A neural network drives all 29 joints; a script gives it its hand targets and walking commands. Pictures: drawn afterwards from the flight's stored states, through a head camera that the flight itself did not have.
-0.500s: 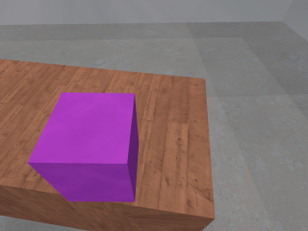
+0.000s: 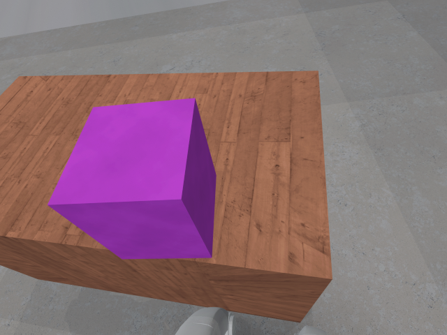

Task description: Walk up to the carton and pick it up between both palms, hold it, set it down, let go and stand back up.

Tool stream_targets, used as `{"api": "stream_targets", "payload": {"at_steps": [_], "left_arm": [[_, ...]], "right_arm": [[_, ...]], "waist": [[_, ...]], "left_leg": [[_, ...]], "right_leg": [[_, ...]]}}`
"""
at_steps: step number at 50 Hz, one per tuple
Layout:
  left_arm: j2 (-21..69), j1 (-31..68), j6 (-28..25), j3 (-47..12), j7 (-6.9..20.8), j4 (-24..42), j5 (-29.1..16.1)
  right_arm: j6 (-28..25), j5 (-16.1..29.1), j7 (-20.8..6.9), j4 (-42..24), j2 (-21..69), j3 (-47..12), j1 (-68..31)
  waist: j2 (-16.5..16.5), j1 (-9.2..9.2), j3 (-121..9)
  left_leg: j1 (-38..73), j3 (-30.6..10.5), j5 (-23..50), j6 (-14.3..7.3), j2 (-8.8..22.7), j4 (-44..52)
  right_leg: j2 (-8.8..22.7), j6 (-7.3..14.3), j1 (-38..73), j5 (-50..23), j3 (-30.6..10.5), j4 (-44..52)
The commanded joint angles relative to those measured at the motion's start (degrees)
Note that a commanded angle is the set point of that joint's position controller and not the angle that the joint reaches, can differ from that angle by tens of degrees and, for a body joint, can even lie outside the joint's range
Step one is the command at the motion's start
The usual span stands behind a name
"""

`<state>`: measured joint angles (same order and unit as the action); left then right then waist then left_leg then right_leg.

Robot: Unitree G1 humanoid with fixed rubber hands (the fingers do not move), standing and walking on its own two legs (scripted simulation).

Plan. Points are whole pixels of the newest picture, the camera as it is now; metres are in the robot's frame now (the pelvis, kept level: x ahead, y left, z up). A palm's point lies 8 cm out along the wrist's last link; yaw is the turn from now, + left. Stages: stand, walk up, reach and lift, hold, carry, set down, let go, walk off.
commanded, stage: walk up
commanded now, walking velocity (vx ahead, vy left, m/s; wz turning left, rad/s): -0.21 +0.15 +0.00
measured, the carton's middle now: (155, 185) +0.37 +0.18 +0.03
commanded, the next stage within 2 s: none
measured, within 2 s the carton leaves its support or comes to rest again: neither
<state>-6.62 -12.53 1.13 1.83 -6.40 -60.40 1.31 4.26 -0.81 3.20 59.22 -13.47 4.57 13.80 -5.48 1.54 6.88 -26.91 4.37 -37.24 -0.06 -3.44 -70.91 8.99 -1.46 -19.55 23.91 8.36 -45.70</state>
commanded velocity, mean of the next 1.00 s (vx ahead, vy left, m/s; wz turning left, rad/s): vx -0.03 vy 0.00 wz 0.00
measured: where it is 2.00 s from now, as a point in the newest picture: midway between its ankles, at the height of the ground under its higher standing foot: outside the picture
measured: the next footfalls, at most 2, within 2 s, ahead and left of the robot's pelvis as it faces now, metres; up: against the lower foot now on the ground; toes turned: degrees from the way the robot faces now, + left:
left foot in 0.26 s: -0.03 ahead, +0.19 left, +0.00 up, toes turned +0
right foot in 0.76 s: -0.09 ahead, +0.04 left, +0.00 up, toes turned -2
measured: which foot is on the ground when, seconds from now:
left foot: up 0.00-0.24, down 0.26-1.00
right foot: down 0.00-0.28, up 0.30-0.74, down 0.76-1.00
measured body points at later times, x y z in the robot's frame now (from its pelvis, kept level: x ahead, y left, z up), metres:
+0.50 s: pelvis -0.06 +0.12 +0.04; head -0.05 +0.17 +0.49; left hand -0.03 +0.36 -0.14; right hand -0.07 -0.10 -0.10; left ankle -0.07 +0.19 -0.71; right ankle -0.09 -0.07 -0.62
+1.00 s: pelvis -0.08 +0.13 +0.03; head -0.09 +0.13 +0.48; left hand -0.08 +0.34 -0.13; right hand -0.11 -0.07 -0.13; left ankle -0.07 +0.19 -0.71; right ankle -0.13 +0.04 -0.71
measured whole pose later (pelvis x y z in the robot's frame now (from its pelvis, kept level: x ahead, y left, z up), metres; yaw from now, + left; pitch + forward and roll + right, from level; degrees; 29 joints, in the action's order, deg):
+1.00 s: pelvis -0.08 +0.13 +0.03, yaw -2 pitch -2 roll +0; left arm -6.3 -16.6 -0.3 -0.4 -2.9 -66.9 0.5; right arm -0.7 -0.6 1.9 64.4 -6.1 -0.4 19.3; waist 0.1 -1.3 0.4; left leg -8.1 3.2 -10.8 -5.2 -4.6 -21.1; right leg -2.2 2.5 -2.9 16.3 0.8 -21.6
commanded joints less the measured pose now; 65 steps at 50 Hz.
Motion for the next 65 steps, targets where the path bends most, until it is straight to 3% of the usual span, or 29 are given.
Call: {"api": "stream_targets", "payload": {"at_steps": [1,2,3,5,8,9,11,12,13,14,15,16,17,19,21,24,26,28,34,36,37,39,41,50,60,61,62,63,65], "left_arm": [[-9.2,-6.9,1.6,1.7,0.5,2.6,1.5],[-11.3,-4.4,1.4,2.2,0.7,3.7,1.3],[-11.5,5.4,1.5,1.8,0.9,5.9,-0.3],[-14.9,5.7,1.3,2.8,1.8,7.3,0.8],[-14.8,-3.9,0.6,3.0,2.2,4.8,1.3],[-13.1,-8.0,0.4,2.4,3.2,3.3,2.0],[-17.9,0.0,0.8,4.1,3.4,5.8,1.4],[-15.4,0.2,0.9,4.1,3.6,5.3,2.4],[-9.5,-1.4,1.6,3.0,4.5,5.1,2.7],[-3.8,-6.8,3.0,1.5,4.3,4.7,2.2],[-7.3,-4.9,3.9,2.4,4.0,8.5,1.3],[-10.0,-1.6,3.9,2.6,4.5,9.8,0.4],[-10.4,0.0,3.4,2.7,4.9,9.2,-0.6],[-9.3,-6.5,2.7,2.8,6.6,2.6,-1.1],[-7.9,-13.5,2.9,2.5,6.2,-1.2,0.1],[-7.2,-3.9,2.6,2.0,6.1,0.8,-0.9],[-6.4,-1.5,2.1,1.9,6.5,1.1,-1.4],[-5.7,-4.8,2.2,1.6,6.2,-0.9,-1.6],[-6.8,-0.9,0.5,0.6,3.6,-0.4,-2.0],[-5.1,-10.0,-0.1,-0.3,3.5,-4.6,-1.4],[-5.5,-12.7,-0.4,-0.5,3.4,-6.3,-0.8],[-7.9,-10.2,-0.2,-0.3,3.6,-6.6,-0.7],[-4.0,-6.0,-0.6,-1.3,4.1,-6.0,-0.1],[-3.1,-8.5,-2.1,-2.2,3.6,-6.0,-0.9],[-2.2,-10.8,-2.8,-2.7,3.8,-7.1,-0.7],[-13.0,-7.3,-0.7,1.5,4.8,-5.8,-0.8],[-12.6,-2.6,0.4,1.8,5.7,-2.2,1.3],[-11.1,-3.5,1.0,1.6,6.0,-1.6,2.5],[-5.9,-5.1,0.5,0.8,7.0,-1.3,3.2]], "right_arm": [[1.2,-1.9,-1.8,-7.6,-3.1,1.7,-5.5],[1.4,-1.8,-1.7,-7.5,-1.9,1.5,-3.6],[0.1,-1.1,-2.2,-7.6,2.2,0.1,0.8],[-1.0,-0.1,-2.0,-6.4,0.9,0.1,2.9],[-0.9,0.8,-1.8,-8.6,0.7,-0.1,-4.2],[-1.1,1.5,-2.6,-7.7,2.0,-1.0,-2.1],[-1.2,0.8,-2.8,-4.8,0.9,-0.4,9.8],[-2.0,1.1,-2.7,-1.3,0.2,-0.1,16.2],[-3.3,-0.1,-2.5,-1.0,-1.6,-0.9,15.3],[-4.0,-0.2,-2.3,-3.9,-6.3,-1.2,9.8],[-3.8,-0.3,-1.9,-6.6,-15.4,1.1,2.8],[-3.8,-0.6,-2.2,-8.1,-15.8,1.7,-6.3],[-4.5,0.4,-2.6,-9.5,-10.0,-0.3,-10.8],[-5.8,0.3,-2.2,-9.6,-3.1,-2.7,-10.0],[-6.2,1.1,-1.9,-7.2,-2.9,-2.0,-4.2],[-6.9,1.1,-2.1,-0.1,4.6,-4.6,13.4],[-7.2,0.6,-1.1,0.6,2.8,-4.7,13.7],[-8.0,0.6,-0.1,-1.1,-3.0,-3.3,7.9],[-6.1,-1.4,-0.4,2.3,3.2,-4.8,13.2],[-5.9,-0.5,-0.4,1.4,2.1,-4.4,9.4],[-6.3,0.3,-0.8,0.9,2.2,-4.3,8.6],[-6.1,1.5,-1.1,1.9,3.9,-4.2,12.4],[-5.6,1.0,-0.9,2.7,3.3,-4.5,10.7],[-5.1,0.2,-1.3,6.0,4.0,-4.5,10.5],[-5.5,0.6,-1.0,7.1,3.6,-4.6,9.4],[-4.9,-1.1,0.3,5.9,-8.3,-0.3,18.1],[-4.0,-0.7,1.5,7.7,-13.2,1.4,21.9],[-3.5,-0.5,2.0,7.8,-12.0,1.3,18.6],[-4.3,-1.4,1.1,6.8,-8.1,1.2,16.1]], "waist": [[21.9,2.84,0.4],[18.4,0.62,0.2],[21.9,-7.03,-2.1],[18.3,-6.82,-4.8],[20.4,-0.03,-5.4],[20.7,1.1,-10.8],[20.1,-6.22,-13.0],[11.3,-8.98,-14.5],[-7.0,-7.82,-8.9],[-19.0,-1.9,-3.2],[-28.0,-2.95,-3.5],[-32.0,-1.34,3.8],[-30.8,0.25,8.5],[-19.5,4.02,4.6],[-9.6,5.49,-2.0],[-0.7,-1.52,-7.4],[3.3,-1.54,-7.6],[5.2,0.43,-10.0],[-4.8,-2.78,-5.9],[-0.7,0.88,-6.6],[2.7,0.53,-7.5],[10.1,-2.85,-4.1],[15.9,-2.77,1.9],[3.9,-2.65,3.2],[5.6,-2.36,-2.6],[14.4,-9.1,-6.8],[7.3,-9.77,-3.2],[6.8,-6.66,0.2],[4.5,-5.68,3.7]], "left_leg": [[-7.4,-10.3,8.5,2.4,1.4,-14.7],[-8.4,-8.5,10.4,3.1,0.1,-14.6],[-1.9,-2.7,14.2,3.0,2.0,-2.8],[-0.3,1.4,15.6,4.9,1.3,9.7],[4.3,0.8,13.0,6.7,4.7,22.2],[10.8,-0.5,8.5,4.6,3.3,28.5],[25.0,-1.8,16.0,2.2,5.4,39.6],[27.9,-4.6,16.2,2.3,6.1,44.3],[19.9,-15.7,11.7,3.4,12.1,51.5],[7.6,-29.8,14.2,4.4,21.2,55.7],[-6.2,-40.6,-7.7,-2.3,25.7,68.4],[-14.4,-43.1,-23.6,-4.8,24.1,75.4],[-11.8,-35.8,-14.4,-2.6,19.6,74.7],[7.6,-14.7,33.7,3.5,12.7,60.6],[20.1,-7.7,56.8,5.9,11.9,53.0],[17.7,-18.7,37.1,5.4,12.8,58.8],[21.7,-18.9,32.0,2.2,13.9,60.5],[31.9,-16.5,39.0,-1.9,16.0,58.0],[23.2,-19.9,47.0,-9.2,16.6,54.7],[21.2,-17.5,47.6,-8.6,15.7,52.4],[17.5,-15.6,46.2,-7.4,13.8,51.5],[12.8,-12.3,29.6,-4.7,8.7,55.5],[16.6,-12.1,28.4,-4.4,8.6,55.6],[15.1,-11.3,27.4,-4.5,7.5,55.5],[20.2,-11.3,30.4,-4.8,8.3,54.1],[31.2,-26.5,-3.3,-9.5,20.9,55.8],[30.1,-44.4,-19.5,-12.5,32.2,63.7],[21.9,-47.6,-21.6,-12.5,35.2,66.7],[15.9,-42.0,-13.5,-12.6,32.1,67.4]], "right_leg": [[12.5,10.5,-2.7,-49.9,-13.3,20.1],[12.1,9.6,-1.6,-49.9,-10.2,18.9],[5.5,6.8,-4.4,-41.0,-0.5,18.7],[3.4,4.7,0.8,-33.0,0.1,17.4],[5.3,6.2,1.6,-30.3,-6.0,18.5],[4.0,8.0,0.5,-6.6,-8.9,23.0],[5.5,7.3,-7.0,8.9,-10.2,21.6],[2.7,5.7,-6.4,8.3,-7.3,10.9],[-3.0,3.1,-11.5,12.6,-4.1,-3.8],[-6.1,1.5,-16.7,12.3,-7.2,-11.7],[-6.8,2.5,-12.2,9.3,-10.9,-11.1],[-6.0,3.0,-8.6,7.0,-12.0,-12.7],[-5.8,3.5,-8.6,2.7,-12.3,-13.0],[-7.9,3.5,-13.1,-4.1,-11.8,-11.7],[-10.0,3.0,-14.4,-7.5,-10.8,-15.4],[-8.7,1.7,-2.1,-7.2,-10.2,-6.1],[-8.9,0.7,-2.9,-8.7,-10.2,-2.2],[-9.3,0.3,-7.4,-8.6,-9.8,-0.1],[-7.7,2.7,6.1,1.1,-11.3,21.6],[-5.5,3.4,13.8,-15.1,-11.2,31.5],[-3.5,3.4,18.6,-21.7,-12.6,28.6],[-2.4,5.9,16.4,-19.7,-15.2,26.3],[-3.5,5.7,8.7,-16.1,-14.2,28.8],[-3.2,5.7,9.5,-13.1,-14.6,30.1],[-3.7,5.5,10.0,-14.4,-13.7,29.4],[-10.7,2.8,-4.2,9.5,-5.3,12.0],[-9.2,1.4,-16.0,9.3,-5.6,-2.8],[-7.1,0.8,-15.0,4.3,-8.0,-9.4],[-6.2,0.9,-14.4,1.6,-8.6,-12.2]]}}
